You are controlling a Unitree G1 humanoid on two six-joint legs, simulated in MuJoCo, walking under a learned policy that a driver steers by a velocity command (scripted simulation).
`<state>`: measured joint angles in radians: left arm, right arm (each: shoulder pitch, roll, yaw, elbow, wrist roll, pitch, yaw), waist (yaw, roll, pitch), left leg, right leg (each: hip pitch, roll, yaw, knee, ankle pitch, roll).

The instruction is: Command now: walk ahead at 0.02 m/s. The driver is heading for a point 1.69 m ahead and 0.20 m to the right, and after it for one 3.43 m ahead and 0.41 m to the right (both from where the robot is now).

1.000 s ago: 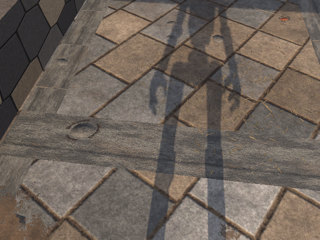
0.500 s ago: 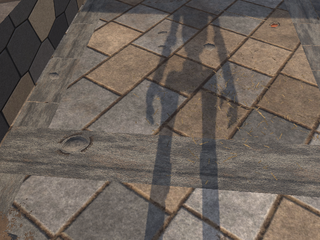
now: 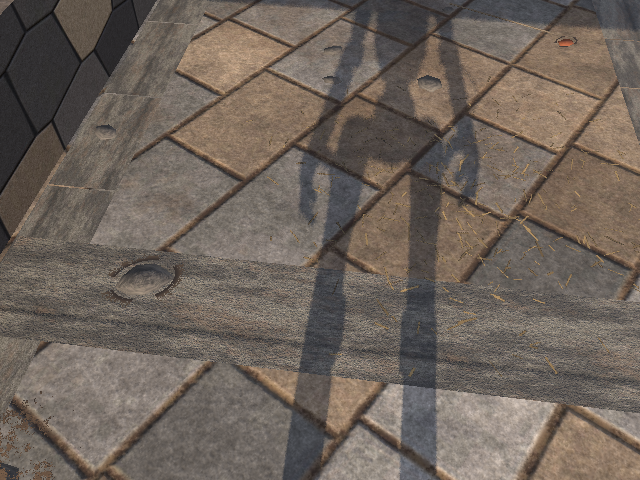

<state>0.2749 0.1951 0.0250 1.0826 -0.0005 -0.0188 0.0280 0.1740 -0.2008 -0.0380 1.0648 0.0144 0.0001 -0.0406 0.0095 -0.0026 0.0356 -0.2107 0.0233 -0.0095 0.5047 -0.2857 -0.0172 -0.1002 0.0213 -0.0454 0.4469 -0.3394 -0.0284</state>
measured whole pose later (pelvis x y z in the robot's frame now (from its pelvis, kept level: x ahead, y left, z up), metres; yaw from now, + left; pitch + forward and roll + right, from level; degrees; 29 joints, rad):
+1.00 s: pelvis +0.09 +0.07 +0.01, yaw +0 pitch +0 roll +0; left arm 0.22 0.25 0.07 0.98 -0.03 -0.10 0.01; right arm 0.41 -0.17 -0.04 1.12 0.00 -0.11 0.02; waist -0.04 -0.03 -0.02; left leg -0.08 -0.03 0.07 0.34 -0.26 0.05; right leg -0.57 -0.09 -0.01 1.12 -0.21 -0.07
